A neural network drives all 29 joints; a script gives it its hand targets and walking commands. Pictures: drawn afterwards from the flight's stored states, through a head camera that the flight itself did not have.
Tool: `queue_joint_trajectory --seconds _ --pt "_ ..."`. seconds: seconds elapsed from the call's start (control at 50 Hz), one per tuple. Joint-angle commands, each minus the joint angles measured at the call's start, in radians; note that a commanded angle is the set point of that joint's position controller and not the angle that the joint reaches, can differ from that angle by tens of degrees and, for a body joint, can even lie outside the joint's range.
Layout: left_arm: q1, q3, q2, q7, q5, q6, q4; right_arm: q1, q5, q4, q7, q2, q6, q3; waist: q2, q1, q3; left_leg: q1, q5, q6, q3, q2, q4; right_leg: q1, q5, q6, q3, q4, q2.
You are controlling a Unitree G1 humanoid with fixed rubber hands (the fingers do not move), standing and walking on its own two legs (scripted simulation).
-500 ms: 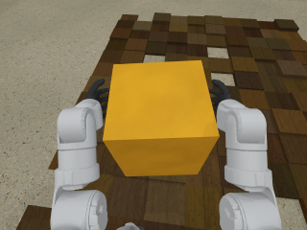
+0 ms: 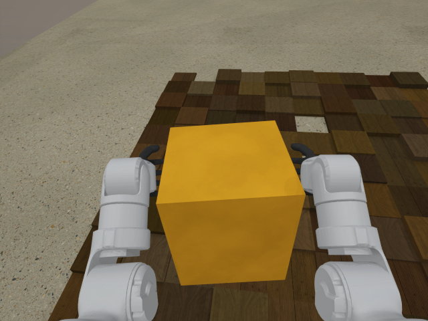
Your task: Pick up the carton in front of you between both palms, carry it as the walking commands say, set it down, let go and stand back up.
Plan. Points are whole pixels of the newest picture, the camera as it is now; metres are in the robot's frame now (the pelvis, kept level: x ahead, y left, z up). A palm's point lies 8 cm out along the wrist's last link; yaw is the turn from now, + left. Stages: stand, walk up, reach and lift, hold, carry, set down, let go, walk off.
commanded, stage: carry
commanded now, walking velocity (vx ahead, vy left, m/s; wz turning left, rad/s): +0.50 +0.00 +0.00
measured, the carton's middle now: (227, 203) +0.35 -0.01 +0.05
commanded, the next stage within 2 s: none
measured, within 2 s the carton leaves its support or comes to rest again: neither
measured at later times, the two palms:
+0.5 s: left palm (160, 103) +0.66 +0.16 +0.10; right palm (271, 105) +0.62 -0.14 +0.10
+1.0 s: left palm (182, 67) +0.90 +0.12 +0.08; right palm (269, 63) +0.91 -0.18 +0.08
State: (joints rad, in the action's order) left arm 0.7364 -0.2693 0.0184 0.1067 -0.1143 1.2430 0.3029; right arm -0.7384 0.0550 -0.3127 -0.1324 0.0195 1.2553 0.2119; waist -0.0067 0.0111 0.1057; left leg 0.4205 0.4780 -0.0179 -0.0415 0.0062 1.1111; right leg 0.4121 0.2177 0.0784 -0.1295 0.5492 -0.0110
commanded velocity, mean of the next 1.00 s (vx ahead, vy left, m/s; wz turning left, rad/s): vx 0.50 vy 0.00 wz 0.00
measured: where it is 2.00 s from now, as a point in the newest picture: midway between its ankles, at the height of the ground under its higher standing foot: (225, 171)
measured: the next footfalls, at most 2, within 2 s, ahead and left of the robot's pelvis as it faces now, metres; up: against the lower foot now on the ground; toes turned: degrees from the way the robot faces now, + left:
left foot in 0.34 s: +0.38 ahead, +0.11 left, +0.00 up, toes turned -1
right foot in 0.84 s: +0.62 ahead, -0.10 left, -0.02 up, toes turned -8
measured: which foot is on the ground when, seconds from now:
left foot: up 0.00-0.32, down 0.34-0.86, up 0.88-1.00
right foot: down 0.00-0.40, up 0.42-0.82, down 0.84-1.00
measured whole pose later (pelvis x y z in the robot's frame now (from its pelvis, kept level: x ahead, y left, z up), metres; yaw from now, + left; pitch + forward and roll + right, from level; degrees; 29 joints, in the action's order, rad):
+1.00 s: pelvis +0.56 -0.03 -0.02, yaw -1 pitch +5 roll +1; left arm 0.61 -0.20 0.02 0.12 -0.08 1.18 0.20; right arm -0.64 0.05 -0.23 -0.13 0.01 1.20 0.17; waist -0.01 -0.02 0.09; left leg 0.54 0.42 -0.03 -0.04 0.01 1.17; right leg 0.37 0.29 0.10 -0.13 0.52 0.01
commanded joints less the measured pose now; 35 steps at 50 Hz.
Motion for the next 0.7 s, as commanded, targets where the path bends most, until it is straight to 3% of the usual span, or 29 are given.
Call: queue_joint_trajectory --seconds 0.0,0.04,0.14,0.2,0.26,0.3,0.32,0.34,0.36,0.38,0.4,0.42,0.44,0.48,0.54,0.56,0.62,0.64,0.68 --pt "0.788 0.556 1.158 -0.244 0.475 -0.044 -0.185 -0.813 -0.451 0.196 0.243 -1.254 -0.061 -0.555 0.105 -0.025 0.36 0.303 -0.101 0.008 0.038 0.065 0.01 -0.507 -0.182 0.079 0.396 -0.226 -0.288" --pt "0.769 0.596 1.175 -0.239 0.497 -0.056 -0.251 -0.764 -0.453 0.245 0.224 -1.266 -0.078 -0.583 0.125 -0.024 0.39 0.289 -0.169 0.021 0.016 0.056 -0.029 -0.521 -0.276 0.088 0.317 -0.227 -0.26" --pt "0.646 0.687 1.163 -0.234 0.508 -0.077 -0.327 -0.634 -0.416 0.32 0.197 -1.227 -0.104 -0.646 0.116 -0.064 0.395 0.396 -0.248 0.016 -0.017 0.056 -0.17 -0.654 -0.456 0.116 0.241 -0.165 -0.227" --pt "0.627 0.735 1.129 -0.237 0.52 -0.086 -0.376 -0.61 -0.397 0.366 0.194 -1.177 -0.11 -0.676 0.115 -0.085 0.359 0.368 -0.308 0.001 -0.047 0.033 -0.313 -0.654 -0.552 0.113 0.213 -0.142 -0.205" --pt "0.612 0.765 1.083 -0.237 0.529 -0.083 -0.398 -0.587 -0.382 0.394 0.194 -1.109 -0.103 -0.687 0.132 -0.088 0.311 0.25 -0.404 -0.023 -0.095 -0.005 -0.494 -0.611 -0.645 0.087 0.157 -0.119 -0.177" --pt "0.573 0.766 1.054 -0.237 0.519 -0.075 -0.367 -0.551 -0.368 0.376 0.199 -1.062 -0.09 -0.675 0.153 -0.061 0.314 0.076 -0.465 -0.049 -0.125 -0.036 -0.625 -0.565 -0.759 0.046 0.109 -0.054 -0.159" --pt "0.558 0.764 1.044 -0.237 0.514 -0.07 -0.345 -0.526 -0.361 0.352 0.204 -1.045 -0.084 -0.663 0.146 -0.017 0.352 -0.103 -0.508 -0.059 -0.155 -0.059 -0.695 -0.515 -0.789 0.012 0.063 0.056 -0.142" --pt "0.554 0.762 1.035 -0.238 0.508 -0.065 -0.325 -0.495 -0.353 0.326 0.209 -1.029 -0.083 -0.648 0.106 0.045 0.442 -0.38 -0.492 -0.09 -0.087 0.004 -0.665 -0.349 -0.658 -0.03 0.016 0.215 -0.108" --pt "0.569 0.764 1.044 -0.243 0.51 -0.058 -0.329 -0.462 -0.332 0.304 0.213 -1.007 -0.089 -0.622 -0.097 0.081 0.541 -0.621 -0.542 -0.18 0.261 0.183 -0.625 -0.085 -0.41 -0.061 -0.005 0.47 -0.028" --pt "0.583 0.765 1.044 -0.251 0.51 -0.054 -0.313 -0.451 -0.324 0.265 0.215 -1.019 -0.096 -0.606 -0.358 0.096 0.531 -0.735 -0.932 -0.241 0.496 0.254 -0.629 0.121 0.197 -0.072 0.043 0.642 0.115" --pt "0.576 0.765 1.08 -0.253 0.513 -0.06 -0.26 -0.454 -0.331 0.274 0.223 -1.008 -0.089 -0.603 -0.289 0.067 0.515 -0.816 -1.04 -0.251 0.467 0.297 -0.584 0.252 0.352 -0.065 0.121 0.763 0.074" --pt "0.553 0.742 1.081 -0.249 0.499 -0.067 -0.25 -0.493 -0.36 0.285 0.234 -1.052 -0.089 -0.639 -0.167 0.082 0.508 -0.798 -0.948 -0.253 0.461 0.307 -0.59 0.323 0.328 -0.056 0.145 0.774 0.039" --pt "0.566 0.729 1.094 -0.242 0.486 -0.07 -0.258 -0.559 -0.391 0.319 0.245 -1.089 -0.095 -0.658 -0.107 0.08 0.476 -0.736 -0.839 -0.237 0.46 0.293 -0.632 0.354 0.275 -0.051 0.155 0.725 0.007" --pt "0.587 0.716 1.111 -0.219 0.464 -0.077 -0.285 -0.674 -0.458 0.39 0.26 -1.15 -0.105 -0.692 -0.112 0.057 0.433 -0.607 -0.718 -0.206 0.402 0.259 -0.694 0.3 0.225 -0.064 0.158 0.567 -0.023" --pt "0.567 0.705 1.09 -0.18 0.423 -0.083 -0.327 -0.734 -0.518 0.455 0.271 -1.176 -0.104 -0.723 -0.115 0.059 0.432 -0.525 -0.627 -0.214 0.356 0.264 -0.758 0.213 0.297 -0.081 0.098 0.365 0.002" --pt "0.552 0.701 1.078 -0.17 0.409 -0.085 -0.335 -0.736 -0.526 0.466 0.273 -1.171 -0.1 -0.728 -0.126 0.063 0.427 -0.512 -0.669 -0.216 0.331 0.264 -0.758 0.205 0.238 -0.08 0.079 0.325 0.007" --pt "0.528 0.696 1.029 -0.153 0.378 -0.08 -0.346 -0.705 -0.533 0.448 0.276 -1.142 -0.089 -0.724 -0.154 0.054 0.423 -0.496 -0.792 -0.174 0.227 0.229 -0.737 0.159 0.024 -0.07 0.044 0.236 0.006" --pt "0.512 0.694 1.018 -0.153 0.371 -0.077 -0.334 -0.68 -0.527 0.425 0.277 -1.133 -0.086 -0.718 -0.136 0.062 0.4 -0.536 -0.794 -0.168 0.212 0.214 -0.741 0.2 -0.081 -0.074 0.065 0.187 -0.013" --pt "0.49 0.691 0.997 -0.162 0.366 -0.065 -0.302 -0.623 -0.498 0.356 0.277 -1.112 -0.081 -0.697 -0.12 0.065 0.357 -0.554 -0.777 -0.159 0.181 0.198 -0.732 0.212 -0.134 -0.077 0.051 0.092 -0.008"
